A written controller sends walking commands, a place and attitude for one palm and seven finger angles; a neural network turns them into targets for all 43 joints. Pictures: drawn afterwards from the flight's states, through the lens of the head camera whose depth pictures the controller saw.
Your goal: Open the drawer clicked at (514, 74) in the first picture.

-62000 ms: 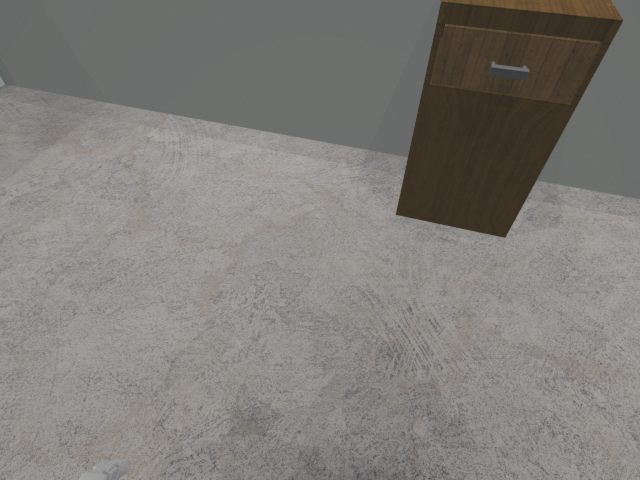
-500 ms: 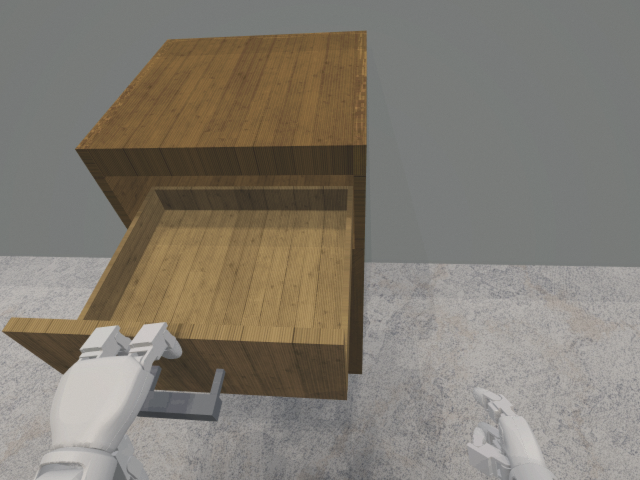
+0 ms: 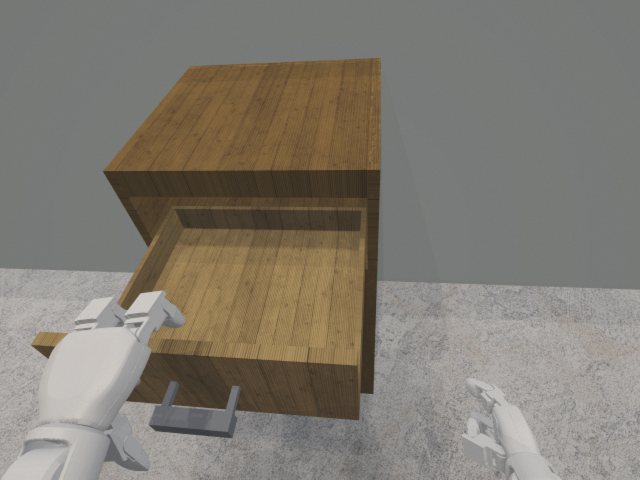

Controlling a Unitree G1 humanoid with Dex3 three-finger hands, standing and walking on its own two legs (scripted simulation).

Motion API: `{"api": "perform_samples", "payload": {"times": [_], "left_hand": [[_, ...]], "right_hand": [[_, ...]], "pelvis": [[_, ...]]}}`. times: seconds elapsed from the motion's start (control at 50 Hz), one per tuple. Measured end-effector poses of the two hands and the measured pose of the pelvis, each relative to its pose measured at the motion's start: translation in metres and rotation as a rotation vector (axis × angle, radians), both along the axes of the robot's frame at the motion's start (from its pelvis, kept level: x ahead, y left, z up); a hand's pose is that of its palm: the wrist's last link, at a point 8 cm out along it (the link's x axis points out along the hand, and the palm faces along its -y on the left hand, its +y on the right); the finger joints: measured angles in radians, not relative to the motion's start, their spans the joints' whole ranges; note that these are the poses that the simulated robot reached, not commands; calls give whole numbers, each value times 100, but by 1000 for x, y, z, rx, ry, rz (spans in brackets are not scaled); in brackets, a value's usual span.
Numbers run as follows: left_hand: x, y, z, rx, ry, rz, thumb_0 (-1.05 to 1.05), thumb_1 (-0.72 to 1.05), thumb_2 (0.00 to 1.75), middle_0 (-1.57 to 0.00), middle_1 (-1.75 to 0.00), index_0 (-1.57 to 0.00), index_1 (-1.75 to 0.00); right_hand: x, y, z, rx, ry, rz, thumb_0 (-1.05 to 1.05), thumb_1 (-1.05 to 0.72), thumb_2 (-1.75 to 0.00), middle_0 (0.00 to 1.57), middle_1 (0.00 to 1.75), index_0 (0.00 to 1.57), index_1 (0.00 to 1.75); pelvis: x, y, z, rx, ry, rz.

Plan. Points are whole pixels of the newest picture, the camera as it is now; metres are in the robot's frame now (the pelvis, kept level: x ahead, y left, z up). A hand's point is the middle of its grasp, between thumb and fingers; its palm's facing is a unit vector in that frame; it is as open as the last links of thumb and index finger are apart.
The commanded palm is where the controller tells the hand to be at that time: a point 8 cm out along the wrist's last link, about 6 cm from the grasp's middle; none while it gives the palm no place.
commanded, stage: lift the hand off the handle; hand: left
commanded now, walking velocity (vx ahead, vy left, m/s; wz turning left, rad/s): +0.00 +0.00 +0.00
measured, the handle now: (198, 405) +0.21 +0.22 -0.04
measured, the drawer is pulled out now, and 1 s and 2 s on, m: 0.30 0.30 0.30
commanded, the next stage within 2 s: draw the hand back to the body in 0.04 s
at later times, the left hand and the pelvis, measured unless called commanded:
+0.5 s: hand (113, 393) +0.16 +0.24 +0.11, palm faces +0.05 -0.11 -0.99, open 13.8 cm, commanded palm +0.14 +0.24 +0.17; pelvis -0.01 -0.01 +0.00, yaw +0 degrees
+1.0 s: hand (127, 358) +0.18 +0.21 +0.15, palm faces +0.34 -0.87 -0.36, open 13.1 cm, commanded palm +0.13 +0.26 +0.18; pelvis +0.00 +0.00 +0.01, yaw +1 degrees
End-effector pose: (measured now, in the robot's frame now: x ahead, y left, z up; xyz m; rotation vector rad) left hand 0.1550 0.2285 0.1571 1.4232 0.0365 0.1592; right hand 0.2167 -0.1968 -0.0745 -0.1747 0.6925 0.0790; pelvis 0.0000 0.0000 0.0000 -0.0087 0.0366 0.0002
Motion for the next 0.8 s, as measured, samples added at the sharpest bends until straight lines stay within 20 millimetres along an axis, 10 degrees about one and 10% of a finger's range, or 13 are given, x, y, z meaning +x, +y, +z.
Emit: {"api": "perform_samples", "payload": {"times": [0.76,0.8], "left_hand": [[-21,24,13,41,21,-6,0,-49,30,-32,-120,-32,-121],[-21,28,10,-322,-47,22,0,-48,30,-32,-120,-33,-120]], "right_hand": [[-20,-16,0,-56,25,-34,1,-90,-90,20,30,20,30],[-21,-13,2,-44,-9,-56,1,-90,-90,20,30,20,30]], "pelvis": [[-11,-1,4,-6,-28,3],[-12,0,4,-4,-52,6]]}}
